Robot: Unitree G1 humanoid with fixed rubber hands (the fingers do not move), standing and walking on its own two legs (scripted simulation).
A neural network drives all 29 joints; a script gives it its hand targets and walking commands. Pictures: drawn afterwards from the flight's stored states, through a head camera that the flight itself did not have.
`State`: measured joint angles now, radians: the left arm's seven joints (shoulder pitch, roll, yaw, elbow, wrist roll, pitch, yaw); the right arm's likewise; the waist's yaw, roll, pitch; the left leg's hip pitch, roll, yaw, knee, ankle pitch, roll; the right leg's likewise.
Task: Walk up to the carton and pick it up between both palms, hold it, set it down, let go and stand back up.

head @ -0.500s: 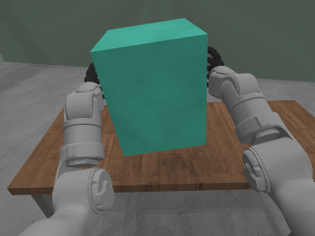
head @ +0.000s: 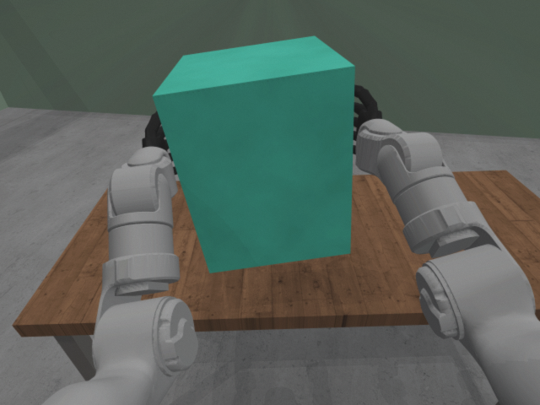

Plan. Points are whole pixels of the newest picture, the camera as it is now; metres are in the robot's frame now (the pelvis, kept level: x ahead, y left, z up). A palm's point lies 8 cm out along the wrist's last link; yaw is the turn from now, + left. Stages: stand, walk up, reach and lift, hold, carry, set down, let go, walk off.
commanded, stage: hold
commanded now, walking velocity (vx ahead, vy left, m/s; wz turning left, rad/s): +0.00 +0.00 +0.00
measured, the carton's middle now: (263, 150) +0.40 +0.00 +0.26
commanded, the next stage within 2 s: none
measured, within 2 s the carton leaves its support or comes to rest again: neither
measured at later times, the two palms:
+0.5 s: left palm (157, 153) +0.38 +0.15 +0.28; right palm (369, 128) +0.38 -0.14 +0.29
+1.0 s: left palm (157, 158) +0.38 +0.15 +0.27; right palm (367, 133) +0.38 -0.14 +0.28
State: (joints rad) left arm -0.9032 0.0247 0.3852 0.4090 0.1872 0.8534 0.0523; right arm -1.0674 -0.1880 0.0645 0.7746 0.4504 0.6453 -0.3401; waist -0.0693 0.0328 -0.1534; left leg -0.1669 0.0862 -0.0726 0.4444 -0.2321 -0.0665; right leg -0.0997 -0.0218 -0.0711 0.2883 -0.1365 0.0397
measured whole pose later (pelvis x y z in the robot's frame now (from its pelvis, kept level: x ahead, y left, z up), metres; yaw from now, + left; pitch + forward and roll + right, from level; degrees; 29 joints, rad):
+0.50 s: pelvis +0.00 +0.00 +0.00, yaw +0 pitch -3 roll -2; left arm -0.97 0.04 0.39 0.50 0.19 0.83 0.06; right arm -1.12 -0.19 0.03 0.86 0.43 0.63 -0.32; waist -0.06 0.03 -0.17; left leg -0.17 0.09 -0.07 0.44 -0.22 -0.07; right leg -0.11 -0.02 -0.07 0.29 -0.13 0.04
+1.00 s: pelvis +0.00 +0.00 +0.00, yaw +0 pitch -2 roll -2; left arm -0.94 0.04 0.39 0.46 0.19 0.84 0.06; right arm -1.09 -0.18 0.03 0.81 0.43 0.64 -0.33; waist -0.06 0.02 -0.16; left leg -0.18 0.08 -0.07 0.44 -0.23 -0.07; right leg -0.12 -0.02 -0.07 0.29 -0.13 0.04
